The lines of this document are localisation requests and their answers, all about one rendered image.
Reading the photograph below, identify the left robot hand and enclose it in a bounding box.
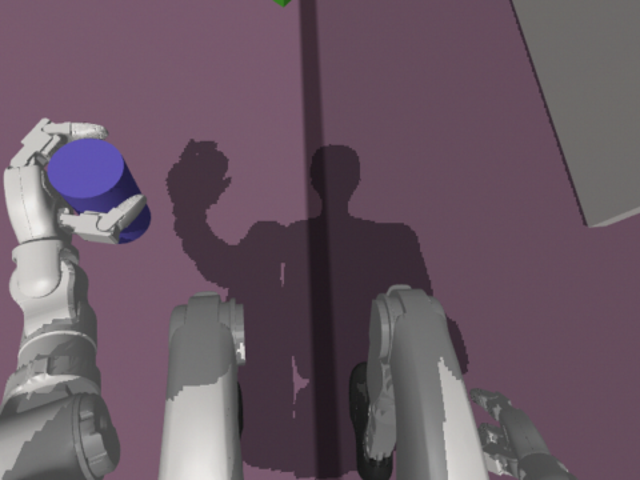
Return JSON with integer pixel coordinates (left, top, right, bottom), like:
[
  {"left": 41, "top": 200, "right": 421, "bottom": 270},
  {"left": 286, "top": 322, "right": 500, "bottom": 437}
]
[{"left": 3, "top": 118, "right": 147, "bottom": 245}]

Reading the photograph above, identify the left robot arm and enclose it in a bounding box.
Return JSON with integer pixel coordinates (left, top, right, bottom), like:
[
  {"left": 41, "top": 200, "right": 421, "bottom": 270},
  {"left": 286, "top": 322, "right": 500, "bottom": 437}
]
[{"left": 0, "top": 238, "right": 120, "bottom": 480}]

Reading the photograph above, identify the right robot hand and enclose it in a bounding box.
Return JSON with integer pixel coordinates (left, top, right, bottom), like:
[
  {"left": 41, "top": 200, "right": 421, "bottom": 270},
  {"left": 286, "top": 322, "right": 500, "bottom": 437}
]
[{"left": 470, "top": 388, "right": 551, "bottom": 479}]

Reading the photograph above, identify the right robot arm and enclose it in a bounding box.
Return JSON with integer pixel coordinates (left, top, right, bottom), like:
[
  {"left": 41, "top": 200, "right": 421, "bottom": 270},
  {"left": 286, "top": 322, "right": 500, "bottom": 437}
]
[{"left": 517, "top": 453, "right": 579, "bottom": 480}]

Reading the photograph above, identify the right robot foot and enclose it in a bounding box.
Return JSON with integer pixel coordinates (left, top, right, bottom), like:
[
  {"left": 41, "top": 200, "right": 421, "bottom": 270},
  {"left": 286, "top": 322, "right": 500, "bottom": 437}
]
[{"left": 349, "top": 362, "right": 393, "bottom": 480}]

